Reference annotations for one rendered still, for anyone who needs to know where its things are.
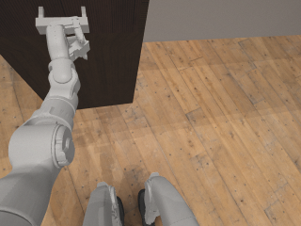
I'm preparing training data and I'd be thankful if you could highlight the handle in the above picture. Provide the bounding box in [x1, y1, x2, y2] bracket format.
[35, 6, 90, 35]

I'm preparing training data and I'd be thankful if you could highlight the cabinet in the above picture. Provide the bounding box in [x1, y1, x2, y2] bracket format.
[0, 0, 150, 110]

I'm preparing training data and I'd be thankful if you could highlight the left robot forearm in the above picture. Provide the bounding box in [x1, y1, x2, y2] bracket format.
[8, 58, 81, 166]

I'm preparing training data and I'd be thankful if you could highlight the left robot upper arm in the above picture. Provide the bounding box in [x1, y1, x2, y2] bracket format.
[0, 123, 75, 226]

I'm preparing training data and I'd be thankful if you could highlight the left robot hand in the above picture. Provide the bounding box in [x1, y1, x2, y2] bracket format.
[45, 16, 90, 62]

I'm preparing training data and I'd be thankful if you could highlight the robot left shin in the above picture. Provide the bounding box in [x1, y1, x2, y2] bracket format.
[90, 182, 122, 226]

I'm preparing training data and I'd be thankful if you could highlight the drawer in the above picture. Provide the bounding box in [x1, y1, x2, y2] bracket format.
[0, 0, 141, 37]

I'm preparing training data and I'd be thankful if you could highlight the robot shin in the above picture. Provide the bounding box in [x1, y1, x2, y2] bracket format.
[144, 172, 160, 224]
[90, 182, 122, 226]

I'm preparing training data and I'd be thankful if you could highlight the robot right shin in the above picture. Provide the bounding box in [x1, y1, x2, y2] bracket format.
[144, 172, 160, 224]

